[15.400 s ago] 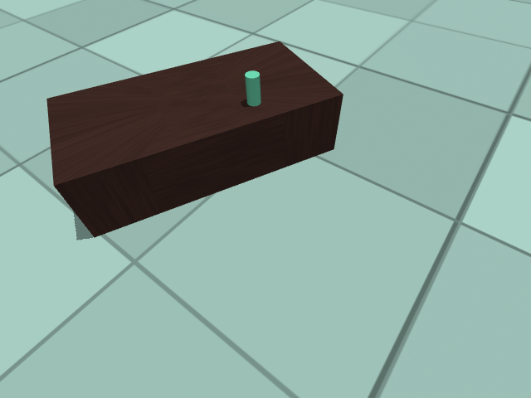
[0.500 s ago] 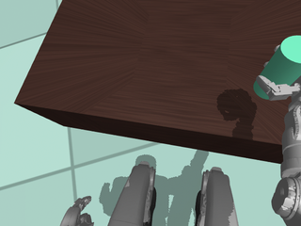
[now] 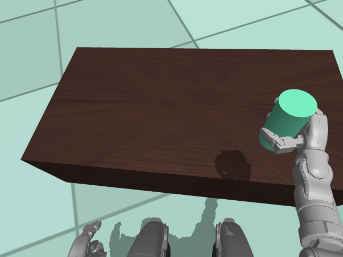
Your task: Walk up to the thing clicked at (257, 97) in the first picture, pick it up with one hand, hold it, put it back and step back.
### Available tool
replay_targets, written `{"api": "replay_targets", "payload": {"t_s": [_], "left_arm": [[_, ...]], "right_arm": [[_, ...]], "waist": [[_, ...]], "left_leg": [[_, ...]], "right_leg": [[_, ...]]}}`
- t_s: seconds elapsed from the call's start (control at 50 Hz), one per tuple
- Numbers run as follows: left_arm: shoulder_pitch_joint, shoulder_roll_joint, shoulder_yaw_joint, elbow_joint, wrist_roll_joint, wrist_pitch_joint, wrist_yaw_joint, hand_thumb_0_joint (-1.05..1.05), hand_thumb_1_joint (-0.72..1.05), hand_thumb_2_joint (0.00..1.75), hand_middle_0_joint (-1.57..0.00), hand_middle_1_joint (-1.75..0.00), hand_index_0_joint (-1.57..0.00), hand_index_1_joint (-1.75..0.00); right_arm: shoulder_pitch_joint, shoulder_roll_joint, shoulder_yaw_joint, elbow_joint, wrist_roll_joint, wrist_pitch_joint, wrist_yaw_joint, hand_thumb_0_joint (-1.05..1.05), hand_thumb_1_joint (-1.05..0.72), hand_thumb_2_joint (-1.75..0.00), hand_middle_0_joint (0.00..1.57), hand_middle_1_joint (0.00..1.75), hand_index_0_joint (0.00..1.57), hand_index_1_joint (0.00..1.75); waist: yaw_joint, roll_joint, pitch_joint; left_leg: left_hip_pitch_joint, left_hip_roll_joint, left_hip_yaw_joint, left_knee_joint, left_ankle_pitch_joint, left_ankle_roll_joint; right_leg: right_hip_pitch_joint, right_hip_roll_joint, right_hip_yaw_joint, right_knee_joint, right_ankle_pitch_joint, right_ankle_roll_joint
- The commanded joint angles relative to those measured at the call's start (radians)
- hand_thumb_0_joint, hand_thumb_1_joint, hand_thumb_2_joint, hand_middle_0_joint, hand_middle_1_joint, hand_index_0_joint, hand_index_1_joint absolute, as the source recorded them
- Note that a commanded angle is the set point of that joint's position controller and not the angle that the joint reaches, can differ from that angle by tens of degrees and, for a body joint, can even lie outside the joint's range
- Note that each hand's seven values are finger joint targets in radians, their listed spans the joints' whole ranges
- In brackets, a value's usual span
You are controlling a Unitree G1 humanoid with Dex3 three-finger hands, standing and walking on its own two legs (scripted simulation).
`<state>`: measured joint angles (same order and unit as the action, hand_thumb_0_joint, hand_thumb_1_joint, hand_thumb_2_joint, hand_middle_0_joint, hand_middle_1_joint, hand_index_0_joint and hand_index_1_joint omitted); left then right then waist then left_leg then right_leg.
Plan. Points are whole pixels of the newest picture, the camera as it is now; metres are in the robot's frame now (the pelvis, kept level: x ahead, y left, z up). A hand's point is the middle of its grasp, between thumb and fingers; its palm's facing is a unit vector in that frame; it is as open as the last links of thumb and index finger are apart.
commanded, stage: lift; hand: right
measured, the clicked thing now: (283, 123) +0.41 -0.20 +0.04
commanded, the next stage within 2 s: hold in 0.88 s
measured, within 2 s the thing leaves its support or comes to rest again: neither
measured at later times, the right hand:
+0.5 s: hand (282, 123) +0.38 -0.18 +0.08, palm faces +0.16 +0.99 +0.00, open 9.7 cm
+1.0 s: hand (283, 122) +0.37 -0.17 +0.10, palm faces +0.15 +0.99 +0.00, open 9.7 cm
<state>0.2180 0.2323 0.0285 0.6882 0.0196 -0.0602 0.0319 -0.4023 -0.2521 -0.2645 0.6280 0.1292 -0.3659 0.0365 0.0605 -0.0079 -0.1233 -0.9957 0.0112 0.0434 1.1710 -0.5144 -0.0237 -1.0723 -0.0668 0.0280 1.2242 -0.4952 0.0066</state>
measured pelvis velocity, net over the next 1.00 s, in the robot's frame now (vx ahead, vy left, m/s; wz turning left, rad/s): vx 0.03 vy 0.01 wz -0.01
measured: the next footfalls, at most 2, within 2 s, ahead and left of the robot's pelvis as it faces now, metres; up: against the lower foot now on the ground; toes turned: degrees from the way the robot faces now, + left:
none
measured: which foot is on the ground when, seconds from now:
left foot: down 0.00-1.00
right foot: down 0.00-1.00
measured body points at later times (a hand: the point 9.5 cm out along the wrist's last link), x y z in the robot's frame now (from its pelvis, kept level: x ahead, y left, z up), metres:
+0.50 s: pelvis +0.02 +0.00 +0.04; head +0.10 -0.01 +0.49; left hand +0.12 +0.26 -0.07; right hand +0.37 -0.23 +0.08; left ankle +0.03 +0.14 -0.64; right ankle +0.05 -0.12 -0.64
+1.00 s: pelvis +0.03 +0.01 +0.06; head +0.09 +0.00 +0.50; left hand +0.15 +0.26 -0.05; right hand +0.36 -0.22 +0.10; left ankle +0.03 +0.14 -0.64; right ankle +0.05 -0.12 -0.64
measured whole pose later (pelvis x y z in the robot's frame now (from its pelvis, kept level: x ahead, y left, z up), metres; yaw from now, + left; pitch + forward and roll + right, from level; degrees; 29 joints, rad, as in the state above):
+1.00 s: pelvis +0.03 +0.01 +0.06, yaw -1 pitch +10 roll +1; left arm 0.22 0.22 0.02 0.70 0.01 -0.04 0.05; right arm -0.18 -0.17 -0.17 0.49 0.15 -0.39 0.02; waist 0.03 -0.01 -0.05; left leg -0.60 0.02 0.03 0.86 -0.43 -0.02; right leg -0.66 -0.06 -0.01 0.89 -0.41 0.02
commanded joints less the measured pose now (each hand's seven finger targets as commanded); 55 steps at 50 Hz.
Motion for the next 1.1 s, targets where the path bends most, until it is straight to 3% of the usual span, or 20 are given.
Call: {"api": "replay_targets", "payload": {"t_s": [0.0,0.06,0.08,0.12,0.16,0.22,0.28,0.3,0.32,0.36,0.38,0.42,0.56,0.64,0.7,0.74,0.78,0.84,0.98,1.08], "left_arm": [[0.059,0.161,0.054,-0.086,-0.001,-0.031,0.010,0.00,0.88,0.91,-0.19,-0.29,-0.18,-0.30],[0.060,0.156,0.054,-0.080,0.000,-0.031,0.010,0.00,0.88,0.91,-0.19,-0.29,-0.18,-0.30],[0.060,0.157,0.054,-0.081,0.000,-0.030,0.010,0.00,0.88,0.91,-0.19,-0.29,-0.18,-0.30],[0.064,0.155,0.053,-0.084,-0.001,-0.028,0.011,0.00,0.88,0.91,-0.19,-0.29,-0.18,-0.30],[0.066,0.148,0.054,-0.077,0.001,-0.028,0.015,0.00,0.88,0.91,-0.19,-0.30,-0.18,-0.30],[0.066,0.152,0.051,-0.075,0.000,-0.027,0.019,0.00,0.89,0.91,-0.19,-0.30,-0.18,-0.30],[0.061,0.145,0.052,-0.083,-0.003,-0.026,0.017,0.00,0.90,0.90,-0.19,-0.30,-0.19,-0.30],[0.058,0.140,0.050,-0.085,-0.001,-0.025,0.018,0.00,0.89,0.90,-0.19,-0.30,-0.18,-0.30],[0.052,0.130,0.041,-0.086,-0.003,-0.026,0.018,0.00,0.90,0.90,-0.19,-0.30,-0.19,-0.30],[0.059,0.139,0.048,-0.089,-0.002,-0.024,0.020,0.00,0.89,0.90,-0.19,-0.30,-0.19,-0.30],[0.061,0.134,0.043,-0.083,-0.001,-0.025,0.019,0.00,0.90,0.90,-0.18,-0.30,-0.18,-0.30],[0.068,0.136,0.048,-0.085,-0.003,-0.023,0.020,0.00,0.90,0.90,-0.19,-0.30,-0.19,-0.30],[0.030,0.131,0.041,-0.096,-0.004,-0.021,0.023,0.00,0.90,0.89,-0.19,-0.30,-0.19,-0.30],[0.025,0.132,0.046,-0.095,-0.005,-0.017,0.025,0.00,0.90,0.90,-0.19,-0.30,-0.19,-0.30],[0.024,0.126,0.041,-0.094,-0.005,-0.018,0.026,0.00,0.90,0.90,-0.19,-0.30,-0.19,-0.30],[0.027,0.133,0.046,-0.091,-0.004,-0.016,0.028,0.00,0.90,0.90,-0.19,-0.30,-0.19,-0.30],[0.022,0.124,0.041,-0.090,-0.004,-0.015,0.025,0.00,0.90,0.90,-0.19,-0.30,-0.19,-0.30],[0.018,0.136,0.048,-0.096,-0.006,-0.014,0.031,0.00,0.91,0.90,-0.19,-0.30,-0.19,-0.30],[0.015,0.126,0.042,-0.098,-0.009,-0.012,0.033,0.00,0.90,0.91,-0.19,-0.30,-0.19,-0.31],[0.001,0.128,0.043,-0.100,-0.009,-0.009,0.032,0.00,0.90,0.91,-0.19,-0.31,-0.19,-0.31]], "right_arm": [[-0.295,-0.132,-0.002,-0.259,0.019,-0.104,-0.002,0.00,-0.22,-1.35,1.33,1.48,1.37,1.48],[-0.301,-0.154,-0.026,-0.296,0.021,-0.115,-0.011,0.00,-0.22,-1.35,1.33,1.48,1.37,1.48],[-0.282,-0.128,-0.003,-0.289,0.021,-0.116,-0.008,0.00,-0.22,-1.34,1.33,1.47,1.36,1.47],[-0.292,-0.150,-0.012,-0.344,0.025,-0.128,-0.015,0.00,-0.18,-1.33,1.30,1.46,1.34,1.46],[-0.250,-0.091,0.028,-0.304,0.028,-0.123,-0.011,0.00,-0.17,-1.32,1.29,1.44,1.33,1.44],[-0.277,-0.129,0.009,-0.353,0.027,-0.131,-0.015,0.00,-0.17,-1.33,1.30,1.45,1.34,1.45],[-0.203,-0.080,0.033,-0.303,0.030,-0.125,-0.011,0.00,-0.19,-1.31,1.29,1.44,1.33,1.44],[-0.194,-0.103,0.009,-0.318,0.032,-0.131,-0.016,0.00,-0.18,-1.32,1.29,1.44,1.33,1.44],[-0.176,-0.079,0.027,-0.294,0.033,-0.130,-0.010,0.00,-0.16,-1.32,1.28,1.44,1.32,1.44],[-0.227,-0.129,0.001,-0.375,0.030,-0.138,-0.019,0.00,-0.18,-1.32,1.29,1.44,1.33,1.44],[-0.170,-0.068,0.042,-0.310,0.031,-0.133,-0.011,0.00,-0.19,-1.31,1.29,1.44,1.33,1.44],[-0.188,-0.099,0.017,-0.366,0.031,-0.139,-0.020,0.00,-0.18,-1.31,1.28,1.43,1.32,1.43],[-0.166,-0.078,0.033,-0.360,0.033,-0.141,-0.014,0.00,-0.21,-1.33,1.30,1.45,1.34,1.45],[-0.141,-0.082,0.038,-0.405,0.037,-0.142,-0.018,0.00,-0.23,-1.34,1.31,1.46,1.35,1.46],[-0.125,-0.047,0.060,-0.365,0.037,-0.132,-0.016,0.00,-0.24,-1.34,1.31,1.45,1.34,1.45],[-0.139,-0.079,0.037,-0.400,0.035,-0.136,-0.025,0.00,-0.27,-1.34,1.32,1.46,1.35,1.46],[-0.085,-0.039,0.066,-0.354,0.035,-0.128,-0.017,0.00,-0.24,-1.33,1.31,1.45,1.34,1.45],[-0.132,-0.081,0.043,-0.417,0.036,-0.131,-0.023,0.00,-0.24,-1.32,1.29,1.44,1.33,1.44],[-0.099,-0.054,0.068,-0.416,0.036,-0.120,-0.024,0.00,-0.24,-1.31,1.31,1.44,1.34,1.44],[-0.099,-0.062,0.060,-0.439,0.039,-0.121,-0.030,0.00,-0.25,-1.31,1.31,1.44,1.34,1.44]], "waist": [[-0.001,-0.073,-0.406],[-0.008,-0.083,-0.390],[-0.004,-0.085,-0.384],[-0.012,-0.084,-0.411],[0.008,-0.054,-0.372],[-0.002,-0.092,-0.366],[0.001,-0.031,-0.321],[-0.019,-0.041,-0.329],[-0.010,-0.019,-0.327],[-0.024,-0.067,-0.348],[-0.008,-0.038,-0.328],[-0.022,-0.033,-0.352],[-0.021,-0.038,-0.290],[-0.033,-0.044,-0.291],[-0.014,-0.017,-0.286],[-0.029,-0.042,-0.285],[-0.027,-0.010,-0.268],[-0.030,-0.037,-0.281],[-0.030,-0.001,-0.277],[-0.037,-0.029,-0.251]], "left_leg": [[0.217,-0.037,0.006,-0.191,0.256,0.046],[0.248,-0.038,0.008,-0.215,0.267,0.044],[0.247,-0.038,0.008,-0.223,0.264,0.044],[0.289,-0.037,0.006,-0.236,0.291,0.044],[0.305,-0.036,0.000,-0.260,0.302,0.038],[0.308,-0.036,0.004,-0.278,0.301,0.041],[0.339,-0.039,0.010,-0.307,0.280,0.039],[0.373,-0.035,0.005,-0.311,0.300,0.037],[0.380,-0.035,0.001,-0.323,0.314,0.033],[0.402,-0.032,-0.003,-0.327,0.342,0.036],[0.392,-0.033,-0.002,-0.331,0.354,0.034],[0.431,-0.030,-0.008,-0.335,0.392,0.032],[0.436,-0.031,-0.010,-0.372,0.341,0.032],[0.473,-0.027,-0.013,-0.385,0.364,0.031],[0.462,-0.029,-0.007,-0.389,0.381,0.028],[0.474,-0.027,-0.007,-0.394,0.380,0.030],[0.481,-0.026,-0.007,-0.398,0.393,0.027],[0.500,-0.023,-0.015,-0.412,0.395,0.028],[0.534,-0.019,-0.017,-0.426,0.444,0.021],[0.527,-0.021,-0.013,-0.437,0.404,0.027]], "right_leg": [[0.404,0.028,0.005,-0.231,0.225,-0.011],[0.444,0.029,0.006,-0.265,0.243,-0.006],[0.455,0.027,0.007,-0.275,0.241,-0.005],[0.490,0.027,0.004,-0.287,0.267,-0.004],[0.472,0.032,-0.006,-0.287,0.263,-0.011],[0.529,0.028,-0.002,-0.325,0.280,-0.003],[0.511,0.030,0.000,-0.352,0.247,-0.007],[0.509,0.033,-0.008,-0.351,0.264,-0.007],[0.508,0.035,-0.013,-0.346,0.270,-0.014],[0.552,0.036,-0.017,-0.357,0.307,-0.009],[0.553,0.035,-0.015,-0.357,0.321,-0.011],[0.563,0.037,-0.020,-0.355,0.351,-0.014],[0.572,0.036,-0.024,-0.398,0.297,-0.012],[0.589,0.039,-0.030,-0.406,0.316,-0.012],[0.605,0.035,-0.024,-0.414,0.342,-0.010],[0.629,0.036,-0.026,-0.421,0.349,-0.007],[0.607,0.037,-0.026,-0.423,0.357,-0.011],[0.632,0.041,-0.035,-0.430,0.346,-0.013],[0.655,0.043,-0.037,-0.434,0.388,-0.017],[0.666,0.040,-0.035,-0.456,0.363,-0.011]]}}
